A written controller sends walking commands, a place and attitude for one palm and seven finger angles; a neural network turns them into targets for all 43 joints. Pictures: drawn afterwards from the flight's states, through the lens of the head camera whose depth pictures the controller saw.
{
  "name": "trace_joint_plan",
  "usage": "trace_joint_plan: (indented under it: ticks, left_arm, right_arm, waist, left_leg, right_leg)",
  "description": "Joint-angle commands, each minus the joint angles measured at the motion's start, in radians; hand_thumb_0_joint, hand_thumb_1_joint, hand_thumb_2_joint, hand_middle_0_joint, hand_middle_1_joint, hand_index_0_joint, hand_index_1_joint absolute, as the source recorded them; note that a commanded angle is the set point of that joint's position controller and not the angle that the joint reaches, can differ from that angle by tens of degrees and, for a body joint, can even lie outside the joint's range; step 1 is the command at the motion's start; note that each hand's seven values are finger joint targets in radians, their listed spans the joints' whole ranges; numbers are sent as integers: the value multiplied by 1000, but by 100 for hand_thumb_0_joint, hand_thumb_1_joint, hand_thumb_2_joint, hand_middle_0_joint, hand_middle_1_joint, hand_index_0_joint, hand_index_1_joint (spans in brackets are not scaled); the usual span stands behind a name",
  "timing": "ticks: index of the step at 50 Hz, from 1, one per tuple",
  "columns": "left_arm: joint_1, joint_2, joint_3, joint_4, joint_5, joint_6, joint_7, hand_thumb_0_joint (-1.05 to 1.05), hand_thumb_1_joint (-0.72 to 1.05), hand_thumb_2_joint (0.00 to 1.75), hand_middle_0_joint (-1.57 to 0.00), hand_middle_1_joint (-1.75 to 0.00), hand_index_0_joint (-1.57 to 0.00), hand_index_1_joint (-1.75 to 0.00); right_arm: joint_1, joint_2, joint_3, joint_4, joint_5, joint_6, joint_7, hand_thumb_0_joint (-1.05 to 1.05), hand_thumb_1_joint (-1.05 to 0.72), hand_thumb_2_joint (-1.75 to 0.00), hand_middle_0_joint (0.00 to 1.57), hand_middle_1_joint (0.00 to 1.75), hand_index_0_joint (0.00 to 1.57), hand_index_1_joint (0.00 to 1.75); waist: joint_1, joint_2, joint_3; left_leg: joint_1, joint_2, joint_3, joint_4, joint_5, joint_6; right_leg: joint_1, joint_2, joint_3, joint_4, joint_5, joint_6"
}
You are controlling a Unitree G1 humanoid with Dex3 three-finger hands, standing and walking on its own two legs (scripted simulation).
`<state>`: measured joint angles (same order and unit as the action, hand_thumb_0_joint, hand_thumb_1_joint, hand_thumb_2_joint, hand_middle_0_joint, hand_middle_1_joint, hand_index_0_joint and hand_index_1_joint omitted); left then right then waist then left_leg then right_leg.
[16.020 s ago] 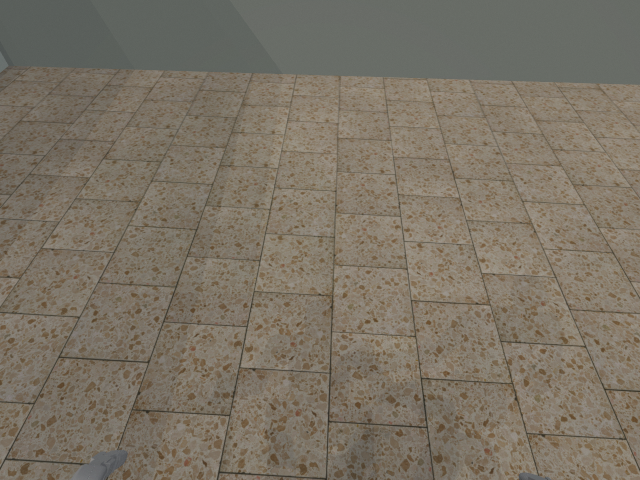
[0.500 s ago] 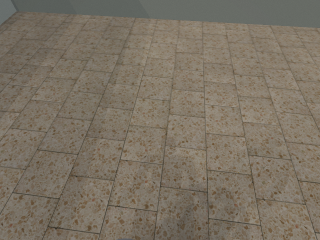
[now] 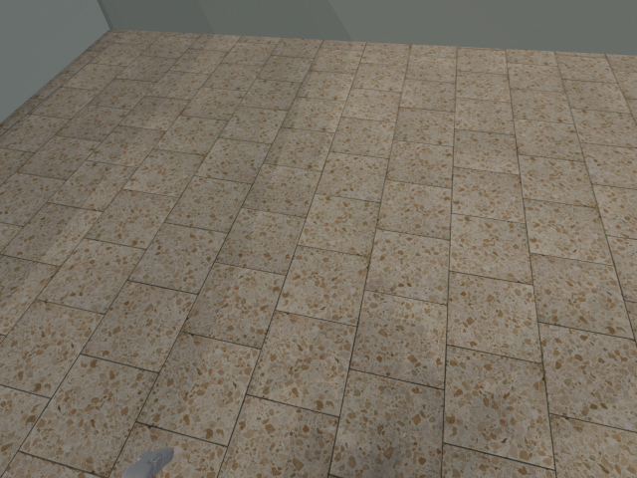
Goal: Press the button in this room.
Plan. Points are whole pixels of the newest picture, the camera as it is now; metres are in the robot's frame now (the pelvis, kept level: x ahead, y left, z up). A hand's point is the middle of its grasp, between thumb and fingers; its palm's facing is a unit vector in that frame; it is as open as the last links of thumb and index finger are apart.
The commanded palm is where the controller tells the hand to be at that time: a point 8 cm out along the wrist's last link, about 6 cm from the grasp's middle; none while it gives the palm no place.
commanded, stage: turn or walk to find it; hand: left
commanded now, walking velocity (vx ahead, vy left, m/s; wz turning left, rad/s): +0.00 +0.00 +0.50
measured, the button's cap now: out of the picture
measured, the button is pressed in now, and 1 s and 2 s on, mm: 0 0 0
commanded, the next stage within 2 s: none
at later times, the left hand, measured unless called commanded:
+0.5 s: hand out of the picture -0.06 +0.19 -0.16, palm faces +0.33 -0.90 -0.26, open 7.4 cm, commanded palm none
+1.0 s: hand out of the picture -0.04 +0.23 -0.14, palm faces +0.49 -0.83 -0.27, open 7.4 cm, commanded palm none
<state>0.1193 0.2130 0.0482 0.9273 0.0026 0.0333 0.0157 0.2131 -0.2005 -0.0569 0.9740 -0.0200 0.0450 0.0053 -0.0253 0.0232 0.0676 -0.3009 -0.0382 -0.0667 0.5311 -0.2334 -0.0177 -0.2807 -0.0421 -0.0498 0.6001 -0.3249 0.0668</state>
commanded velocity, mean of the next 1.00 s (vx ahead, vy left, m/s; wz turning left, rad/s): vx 0.00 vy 0.00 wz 0.50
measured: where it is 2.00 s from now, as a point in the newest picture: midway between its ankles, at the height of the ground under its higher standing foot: outside the picture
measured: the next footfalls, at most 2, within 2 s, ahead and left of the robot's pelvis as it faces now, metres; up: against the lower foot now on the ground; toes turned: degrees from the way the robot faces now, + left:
left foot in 0.56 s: -0.04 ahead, +0.12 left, +0.00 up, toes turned +24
right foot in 1.06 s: +0.05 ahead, -0.10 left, +0.00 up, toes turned +30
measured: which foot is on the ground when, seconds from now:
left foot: down 0.00-0.00, up 0.02-0.54, down 0.56-1.00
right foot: down 0.00-0.56, up 0.58-1.00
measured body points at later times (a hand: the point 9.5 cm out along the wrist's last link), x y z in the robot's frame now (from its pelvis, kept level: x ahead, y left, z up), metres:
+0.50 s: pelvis -0.03 -0.01 +0.00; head +0.01 -0.01 +0.45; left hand -0.08 +0.24 -0.14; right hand +0.12 -0.24 -0.15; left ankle -0.08 +0.12 -0.70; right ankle +0.00 -0.10 -0.73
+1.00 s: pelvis -0.05 -0.01 +0.01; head -0.01 +0.00 +0.46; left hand -0.06 +0.28 -0.12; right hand +0.12 -0.20 -0.14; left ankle -0.08 +0.11 -0.73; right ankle +0.02 -0.13 -0.69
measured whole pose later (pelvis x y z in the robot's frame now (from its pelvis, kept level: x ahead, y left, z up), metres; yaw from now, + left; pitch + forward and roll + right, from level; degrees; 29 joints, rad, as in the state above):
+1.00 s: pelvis -0.05 -0.01 +0.01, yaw +30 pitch +0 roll +0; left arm 0.09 0.23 0.06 0.91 0.01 0.05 0.02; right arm 0.21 -0.20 -0.05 0.95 -0.02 0.04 0.01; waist -0.04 0.01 0.08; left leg -0.28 -0.04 -0.08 0.48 -0.20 0.01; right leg -0.39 -0.05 -0.02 0.84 -0.44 0.09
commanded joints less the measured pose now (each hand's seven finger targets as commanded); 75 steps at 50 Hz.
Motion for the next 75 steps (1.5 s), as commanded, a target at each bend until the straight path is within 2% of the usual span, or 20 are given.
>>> trace_joint_plan:
  ticks: [1, 2, 4, 7, 22, 26, 27, 28, 29, 35, 45, 51, 52, 53, 54, 55, 57, 59, 66, 75]
  left_arm:
    - [183, 257, 54, -40, 22, -41, 20, 0, 90, 90, -20, -30, -20, -30]
    - [142, 229, 52, -55, 15, -39, 23, 0, 90, 90, -20, -30, -20, -30]
    - [29, 168, 42, -87, 10, -36, 25, 0, 90, 90, -20, -30, -20, -30]
    - [25, 121, 25, -88, 11, -49, 19, 0, 90, 90, -20, -30, -20, -30]
    - [191, 194, 48, -10, 28, -37, 15, 0, 90, 90, -20, -30, -20, -30]
    - [147, 199, 54, -7, 19, -26, 10, 0, 90, 90, -20, -30, -20, -30]
    - [145, 177, 50, -20, 10, -20, 6, 0, 90, 90, -20, -30, -20, -30]
    - [133, 112, 35, -56, 4, -14, -1, 0, 90, 90, -20, -30, -20, -30]
    - [47, 109, 20, -85, 16, -4, 3, 0, 90, 90, -20, -30, -20, -30]
    - [87, 125, 37, -26, 17, 2, -13, 0, 90, 90, -20, -30, -20, -30]
    - [-34, 101, 25, -94, 9, -4, 2, 0, 90, 90, -20, -30, -20, -30]
    - [73, 103, 25, -81, -2, -20, 5, 0, 90, 90, -20, -30, -20, -30]
    - [109, 124, 31, -71, 1, -28, 8, 0, 90, 90, -20, -30, -20, -30]
    - [146, 195, 43, -68, 14, -39, 15, 0, 90, 90, -20, -30, -20, -30]
    - [149, 268, 56, -76, 23, -42, 21, 0, 90, 90, -20, -30, -20, -30]
    - [133, 254, 49, -88, 14, -35, 23, 0, 90, 90, -20, -30, -20, -30]
    - [0, 182, 41, -116, 9, -38, 23, 0, 90, 90, -20, -30, -20, -30]
    - [-42, 132, 25, -126, 8, -40, 21, 0, 90, 90, -20, -30, -20, -30]
    - [117, 136, 30, -71, 13, -50, 21, 0, 90, 90, -20, -30, -20, -30]
    - [201, 197, 51, -17, 28, -42, 12, 0, 90, 90, -20, -30, -20, -30]
  right_arm:
    - [-38, -97, -42, -118, 9, -22, -7, 0, -90, -90, 20, 30, 20, 30]
    - [-40, -137, -53, -106, 2, -8, -6, 0, -90, -90, 20, 30, 20, 30]
    - [-1, -128, -61, -66, -4, 10, 4, 0, -90, -90, 20, 30, 20, 30]
    - [56, -102, -52, -28, -6, 17, 13, 0, -90, -90, 20, 30, 20, 30]
    - [-95, -82, -16, -71, 11, -4, 10, 0, -90, -90, 20, 30, 20, 30]
    - [-15, -107, -20, -60, 9, -20, 9, 0, -90, -90, 20, 30, 20, 30]
    - [27, -160, -34, -55, 7, -28, 9, 0, -90, -90, 20, 30, 20, 30]
    - [57, -263, -58, -60, 0, -34, 3, 0, -90, -90, 20, 30, 20, 30]
    - [114, -298, -62, -40, 4, -24, -2, 0, -90, -90, 20, 30, 20, 30]
    - [-66, -206, -33, -88, 4, -38, -21, 0, -90, -90, 20, 30, 20, 30]
    - [37, -209, -53, -78, -4, -33, -16, 0, -90, -90, 20, 30, 20, 30]
    - [-14, -206, -61, -98, -3, -21, -13, 0, -90, -90, 20, 30, 20, 30]
    - [-19, -185, -59, -101, 3, -21, -11, 0, -90, -90, 20, 30, 20, 30]
    - [3, -128, -52, -107, 13, -22, -4, 0, -90, -90, 20, 30, 20, 30]
    - [-9, -94, -46, -134, 10, -22, -3, 0, -90, -90, 20, 30, 20, 30]
    - [-24, -140, -58, -131, 0, -12, -4, 0, -90, -90, 20, 30, 20, 30]
    - [25, -139, -66, -75, -7, 14, 5, 0, -90, -90, 20, 30, 20, 30]
    - [76, -116, -61, -44, -9, 19, 15, 0, -90, -90, 20, 30, 20, 30]
    - [13, -113, -50, -45, -5, 23, 14, 0, -90, -90, 20, 30, 20, 30]
    - [-97, -83, -17, -83, 8, -4, 14, 0, -90, -90, 20, 30, 20, 30]
  waist:
    - [87, -321, -132]
    - [73, -229, -106]
    - [18, -187, -13]
    - [-2, -151, -14]
    - [83, -222, -103]
    - [19, -163, -133]
    - [-11, -22, -153]
    - [-31, 281, -132]
    - [-61, 238, -116]
    - [25, 117, -78]
    - [-22, 134, -103]
    - [38, 131, -150]
    - [58, 76, -162]
    - [73, -121, -197]
    - [83, -327, -152]
    - [75, -231, -127]
    - [11, -185, -29]
    - [-23, -148, 0]
    - [38, -178, -25]
    - [86, -215, -111]
  left_leg:
    - [-301, -29, 7, 381, -361, -14]
    - [-265, 15, -41, 539, -331, -7]
    - [-269, 46, -37, 669, -227, -10]
    - [-267, 57, 7, 723, -108, -39]
    - [-133, 84, 137, 261, -235, -43]
    - [101, 79, 168, -46, -8, -16]
    - [236, 141, 64, -134, 111, 15]
    - [344, 391, -277, -192, 394, 131]
    - [277, 459, -285, -209, 497, 196]
    - [188, 262, -116, -207, 372, 151]
    - [215, 266, -258, -174, 415, 197]
    - [47, 194, -296, -82, 367, 148]
    - [-42, 150, -269, -38, 252, 104]
    - [-209, 61, -174, 103, 8, 40]
    - [-338, -56, -12, 336, -334, -21]
    - [-296, -8, -41, 506, -354, -12]
    - [-264, 29, -50, 668, -226, -16]
    - [-265, 48, -12, 717, -130, -30]
    - [-291, 82, 22, 668, -103, -70]
    - [-135, 84, 138, 258, -237, -46]
  right_leg:
    - [274, -448, 397, -320, 289, -188]
    - [149, -440, 341, -338, 198, -229]
    - [35, -351, 249, -365, 61, -187]
    - [75, -267, 71, -319, 203, -151]
    - [253, -352, -28, -198, 520, -212]
    - [124, -329, -115, -59, 392, -130]
    - [-8, -271, -154, 80, 251, -75]
    - [-287, -126, -178, 291, -222, 9]
    - [-294, -98, -85, 423, -331, 5]
    - [-280, -77, 14, 545, -58, 20]
    - [-241, -36, 45, 340, -125, 32]
    - [73, 22, 13, -75, 28, 5]
    - [201, -8, 24, -208, 127, -1]
    - [364, -193, 193, -305, 111, -50]
    - [338, -430, 424, -331, 203, -161]
    - [188, -463, 386, -329, 231, -221]
    - [26, -351, 278, -377, 4, -185]
    - [20, -273, 126, -342, 103, -146]
    - [159, -297, 53, -310, 254, -166]
    - [252, -353, 2, -238, 366, -201]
